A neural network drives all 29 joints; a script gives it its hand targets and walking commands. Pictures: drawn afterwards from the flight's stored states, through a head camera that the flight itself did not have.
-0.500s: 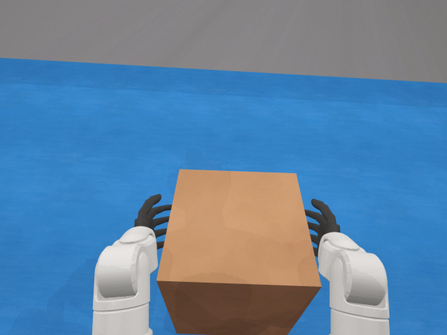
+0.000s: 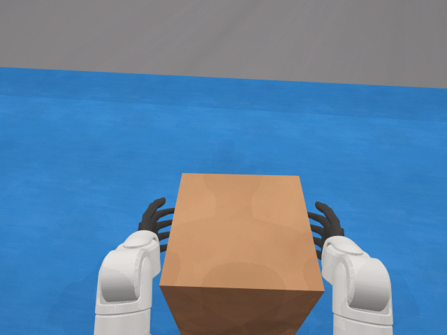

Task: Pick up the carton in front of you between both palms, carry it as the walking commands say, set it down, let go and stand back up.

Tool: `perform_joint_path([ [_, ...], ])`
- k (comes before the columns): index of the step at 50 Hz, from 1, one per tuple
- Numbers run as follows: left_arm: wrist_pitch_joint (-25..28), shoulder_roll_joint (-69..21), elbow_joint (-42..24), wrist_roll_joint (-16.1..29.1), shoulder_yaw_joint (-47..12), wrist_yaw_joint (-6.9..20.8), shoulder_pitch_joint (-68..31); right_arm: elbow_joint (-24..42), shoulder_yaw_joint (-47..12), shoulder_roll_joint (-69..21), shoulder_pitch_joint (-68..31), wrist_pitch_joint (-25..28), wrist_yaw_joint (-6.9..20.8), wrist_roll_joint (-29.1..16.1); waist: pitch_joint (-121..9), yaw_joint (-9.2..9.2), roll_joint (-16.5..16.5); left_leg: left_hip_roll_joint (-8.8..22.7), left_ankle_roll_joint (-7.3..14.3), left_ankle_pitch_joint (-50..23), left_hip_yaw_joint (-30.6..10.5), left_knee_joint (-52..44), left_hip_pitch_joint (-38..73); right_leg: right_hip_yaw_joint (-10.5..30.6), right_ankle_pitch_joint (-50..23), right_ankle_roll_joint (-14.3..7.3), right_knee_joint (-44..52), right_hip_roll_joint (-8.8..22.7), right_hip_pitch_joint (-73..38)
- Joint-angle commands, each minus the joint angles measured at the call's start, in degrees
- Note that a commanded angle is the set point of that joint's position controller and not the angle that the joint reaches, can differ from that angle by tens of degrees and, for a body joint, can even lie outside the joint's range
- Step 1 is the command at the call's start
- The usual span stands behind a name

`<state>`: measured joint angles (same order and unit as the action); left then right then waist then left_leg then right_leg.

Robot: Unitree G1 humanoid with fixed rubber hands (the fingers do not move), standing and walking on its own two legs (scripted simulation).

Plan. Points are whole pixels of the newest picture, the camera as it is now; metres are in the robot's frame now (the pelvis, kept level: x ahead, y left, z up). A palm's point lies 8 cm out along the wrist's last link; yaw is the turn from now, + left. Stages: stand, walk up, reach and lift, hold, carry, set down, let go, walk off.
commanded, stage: carry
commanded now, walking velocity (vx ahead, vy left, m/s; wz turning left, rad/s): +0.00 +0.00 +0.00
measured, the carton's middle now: (238, 259) +0.26 +0.00 -0.01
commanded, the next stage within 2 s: none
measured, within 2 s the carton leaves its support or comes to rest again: neither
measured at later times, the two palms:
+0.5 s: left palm (169, 130) +0.53 +0.16 +0.07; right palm (302, 134) +0.51 -0.13 +0.08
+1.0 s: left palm (181, 126) +0.57 +0.15 +0.05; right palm (305, 132) +0.55 -0.15 +0.05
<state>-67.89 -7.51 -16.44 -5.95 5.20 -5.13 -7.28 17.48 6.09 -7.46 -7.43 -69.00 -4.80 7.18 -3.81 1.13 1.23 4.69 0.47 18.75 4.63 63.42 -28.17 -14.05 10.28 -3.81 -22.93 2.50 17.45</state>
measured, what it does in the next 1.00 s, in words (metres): walks ahead: left foot, then right foot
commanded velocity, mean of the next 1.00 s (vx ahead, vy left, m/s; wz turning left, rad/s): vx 0.00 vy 0.00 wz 0.00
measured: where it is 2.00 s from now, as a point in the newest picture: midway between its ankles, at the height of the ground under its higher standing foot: outside the picture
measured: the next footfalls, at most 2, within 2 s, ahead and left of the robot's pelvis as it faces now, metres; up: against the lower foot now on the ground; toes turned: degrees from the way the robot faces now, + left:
left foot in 0.26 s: +0.34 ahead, +0.10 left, +0.00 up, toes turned -5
right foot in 0.46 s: +0.25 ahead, -0.11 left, +0.00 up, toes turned +2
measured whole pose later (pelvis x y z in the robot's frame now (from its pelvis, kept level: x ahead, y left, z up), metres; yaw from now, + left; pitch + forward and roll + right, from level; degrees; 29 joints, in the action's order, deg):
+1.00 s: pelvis +0.30 +0.01 -0.01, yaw -3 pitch +3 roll +0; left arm -61.6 -7.4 -10.8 -8.0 5.4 -3.7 -6.3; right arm 10.5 5.6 -7.4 -6.4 -61.5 -3.6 8.2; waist -7.2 -0.2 -0.5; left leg 3.4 1.6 17.9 12.0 33.5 -18.7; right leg -6.9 23.8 0.6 -31.1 3.0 10.5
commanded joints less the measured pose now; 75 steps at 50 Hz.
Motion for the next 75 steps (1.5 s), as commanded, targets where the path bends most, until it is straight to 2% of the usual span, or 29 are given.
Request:
perform_joint_path([
  [1, 1.5, -56.8, -7.1, 24.2, -41.4, 15.7, -25.7, 5.9, -43.3, -56.4, -25.7, 2.7, 14.3, -23.7, -17.1, -0.51, -7.3, 2.4, -0.4, -4.3, -1.2, -7.1, -8.0, 16.3, -9.6, -3.8, 12.2, 16.1, -20.7],
  [2, 1.6, -56.1, -7.5, 24.3, -41.5, 15.8, -24.9, 5.9, -43.3, -56.0, -24.6, 2.9, 14.1, -23.2, -16.1, -0.57, -7.6, 1.7, -0.9, -5.2, 0.1, -10.9, -8.3, 13.9, -14.9, -4.0, 11.8, 15.4, -20.9],
  [4, 1.5, -54.6, -8.3, 24.3, -41.6, 15.9, -23.6, 6.4, -43.3, -55.1, -23.1, 3.1, 13.6, -22.7, -14.4, -0.58, -8.4, 0.1, -1.5, -7.5, 2.7, -19.5, -6.7, 8.3, -25.7, -3.0, 9.3, 12.8, -21.1],
  [7, 0.9, -51.8, -10.0, 23.7, -41.0, 15.6, -22.5, 9.0, -43.4, -52.6, -23.5, 2.3, 13.3, -23.3, -12.7, -0.43, -10.7, -2.9, -1.4, -14.4, 6.1, -28.6, -2.3, 3.7, -37.5, -1.1, 6.6, 11.0, -20.8],
  [8, 0.6, -50.9, -10.0, 23.2, -40.5, 15.4, -21.9, 9.6, -43.4, -51.6, -23.6, 1.8, 13.4, -23.6, -12.4, -0.31, -11.0, -3.5, -1.3, -17.0, 6.8, -31.0, -0.6, 2.8, -37.9, -0.6, 5.6, 10.6, -20.9],
  [10, -0.3, -49.3, -9.8, 22.2, -39.7, 15.0, -21.3, 9.8, -43.0, -49.8, -23.3, 0.7, 13.6, -23.9, -12.1, -0.36, -10.7, -3.9, -1.1, -22.5, 8.0, -36.4, 5.4, 1.6, -34.3, 1.1, 1.4, 9.7, -20.0],
  [12, -1.2, -47.4, -9.2, 21.7, -39.1, 14.7, -21.8, 9.2, -42.2, -48.1, -23.3, -0.4, 14.0, -23.6, -12.6, -1.38, -7.3, -4.1, -1.0, -32.4, 9.5, -45.1, 18.4, -0.3, -30.7, 4.1, -7.4, 7.3, -14.8],
  [13, -1.7, -46.3, -8.6, 21.2, -38.8, 14.6, -22.1, 8.6, -41.5, -46.8, -23.7, -1.0, 14.2, -23.6, -14.7, -1.5, -4.4, 2.2, -0.9, -45.2, 3.7, -43.1, 27.4, 0.9, -18.7, 6.1, -12.8, 5.7, -9.2],
  [14, -2.6, -46.2, -8.8, 21.6, -39.4, 14.4, -24.1, 6.9, -40.2, -46.0, -23.4, -1.3, 14.5, -22.9, -20.1, -2.25, 5.8, 14.3, 5.2, -70.5, -8.7, -36.3, 40.9, 4.0, 3.6, 8.1, -22.6, 2.9, 0.8],
  [15, -3.2, -46.0, -8.3, 21.8, -39.7, 14.4, -23.8, 4.7, -39.4, -46.2, -21.7, -1.3, 14.6, -23.0, -24.2, -2.54, 11.6, 18.8, 11.8, -74.4, -15.2, -36.4, 45.5, 7.7, 22.7, 7.9, -28.8, -0.2, 6.3],
  [16, -3.2, -46.9, -7.7, 21.7, -40.0, 14.5, -23.4, 4.1, -39.3, -47.4, -20.8, -1.0, 14.7, -23.3, -24.3, -2.36, 9.5, 18.9, 12.8, -64.9, -15.1, -39.9, 42.5, 10.8, 25.7, 7.3, -29.2, 0.5, 7.3],
  [17, -2.8, -48.5, -7.7, 21.9, -40.4, 14.7, -25.3, 4.1, -39.4, -49.5, -22.2, -0.5, 14.9, -23.5, -23.7, -1.97, 7.2, 17.2, 11.1, -54.5, -13.2, -42.3, 38.6, 12.6, 25.7, 6.1, -24.9, 1.6, 5.5],
  [18, -2.4, -50.6, -7.8, 22.5, -41.0, 14.8, -27.3, 4.5, -39.6, -51.4, -24.3, -0.2, 15.0, -23.9, -22.2, -1.63, 6.7, 15.4, 8.9, -45.4, -10.4, -44.5, 34.2, 12.8, 25.3, 5.3, -17.3, 2.5, 3.1],
  [19, -1.9, -52.3, -8.4, 23.1, -41.4, 14.9, -29.0, 5.1, -40.0, -53.1, -26.2, 0.1, 15.1, -24.2, -21.0, -1.61, 7.6, 13.5, 7.3, -40.5, -8.2, -45.7, 30.9, 11.3, 22.4, 5.1, -12.1, 1.6, 0.0],
  [21, -1.0, -54.2, -8.8, 23.4, -41.9, 14.6, -29.2, 6.2, -40.2, -54.3, -26.8, 0.5, 15.2, -24.4, -22.1, -1.66, 7.4, 11.2, 6.0, -32.8, -4.1, -45.1, 29.4, 9.1, 14.6, 4.8, -6.8, 0.7, -3.7],
  [23, -0.6, -54.2, -9.7, 23.1, -42.0, 14.2, -28.2, 7.3, -40.3, -54.1, -26.8, 0.8, 15.3, -24.5, -22.9, -1.28, 4.9, 9.2, 4.7, -28.1, -0.6, -43.2, 26.6, 7.7, 1.8, 5.2, 0.4, 1.8, -8.8],
  [24, -0.8, -53.8, -10.2, 23.0, -41.9, 14.1, -28.0, 7.4, -40.2, -53.5, -26.5, 0.8, 15.2, -24.3, -22.9, -1.3, 4.0, 8.3, 3.9, -25.3, 0.3, -42.2, 24.0, 8.5, -2.6, 5.5, 1.3, 3.6, -11.7],
  [25, -1.0, -53.6, -9.8, 22.6, -41.8, 14.0, -27.7, 7.7, -40.4, -52.7, -27.2, 0.6, 15.3, -24.3, -21.3, -1.15, 1.6, 6.9, 2.6, -23.7, 2.3, -40.3, 24.0, 11.1, -4.7, 5.1, 1.9, 6.8, -9.5],
  [26, -1.4, -52.6, -9.3, 22.3, -41.2, 14.0, -27.9, 6.7, -40.6, -52.3, -27.0, 0.1, 15.2, -24.1, -19.8, -1.54, -0.3, 5.8, 1.8, -26.0, 1.4, -38.9, 22.4, 11.8, -11.2, 4.8, -1.5, 8.2, -9.8],
  [28, -2.2, -51.3, -5.6, 21.6, -40.1, 14.4, -25.2, 4.1, -40.1, -50.8, -24.9, -0.7, 15.1, -23.4, -18.1, -1.46, -2.2, 5.9, 1.2, -33.1, 1.1, -36.4, 22.1, 10.8, -15.8, 5.0, -3.5, 7.7, -9.2],
  [31, -2.4, -50.7, -2.3, 21.2, -39.2, 14.8, -23.7, 1.8, -40.0, -50.0, -24.5, -1.0, 15.1, -22.9, -17.8, -1.28, -2.7, 5.5, 1.4, -41.0, 1.3, -32.4, 21.5, 10.7, -25.3, 5.3, -5.7, 7.3, -9.0],
  [34, -1.8, -51.7, -1.0, 21.3, -39.2, 15.1, -24.9, 0.9, -40.4, -51.1, -26.0, -0.6, 15.1, -23.0, -17.4, -1.14, -2.7, 5.0, 1.1, -41.2, 1.7, -31.1, 20.9, 10.6, -28.5, 5.4, -6.3, 7.1, -8.6],
  [43, 3.2, -53.3, 0.5, 20.1, -40.8, 15.5, -25.4, -1.4, -41.9, -52.9, -25.8, 4.4, 15.5, -21.3, -18.3, -1.2, -2.2, 4.9, 1.2, -37.5, 1.5, -30.0, 20.9, 10.8, -27.5, 4.5, -7.4, 6.8, -9.3],
  [51, 9.8, -49.9, 2.9, 16.7, -39.3, 15.2, -24.3, -4.0, -40.0, -49.8, -24.7, 11.0, 15.3, -17.9, -16.7, -1.22, -2.0, 5.2, 1.3, -30.1, 1.0, -31.7, 19.9, 11.3, -20.1, 3.8, -6.0, 6.9, -8.7],
  [58, 16.5, -45.6, 9.8, 10.9, -33.1, 14.8, -23.1, -11.1, -33.7, -45.7, -23.5, 17.8, 14.9, -12.1, -14.2, -1.14, -1.5, 5.4, 1.3, -25.1, 0.5, -34.3, 18.9, 11.5, -12.9, 3.3, -3.8, 6.8, -7.0],
  [66, 26.5, -46.2, 22.1, 4.8, -24.3, 15.1, -28.9, -23.2, -24.6, -45.8, -29.2, 27.8, 15.2, -5.9, -12.5, -1.18, -1.5, 5.5, 1.4, -18.2, -0.2, -37.1, 18.2, 12.2, -3.5, 2.7, -1.4, 6.5, -4.7],
  [71, 31.3, -50.2, 26.5, 3.7, -23.4, 16.0, -32.4, -27.8, -23.6, -50.0, -32.7, 32.6, 16.2, -4.8, -14.2, -1.17, -1.3, 5.5, 1.3, -17.5, -0.5, -37.5, 18.8, 12.4, -1.9, 2.5, -1.3, 6.4, -4.9],
  [75, 31.4, -52.3, 25.5, 4.7, -25.5, 16.3, -31.8, -26.9, -25.7, -51.8, -32.0, 32.7, 16.6, -5.8, -15.8, -1.17, -1.2, 5.6, 1.4, -19.0, -0.5, -37.2, 19.3, 12.2, -2.6, 2.5, -1.8, 6.3, -5.3],
])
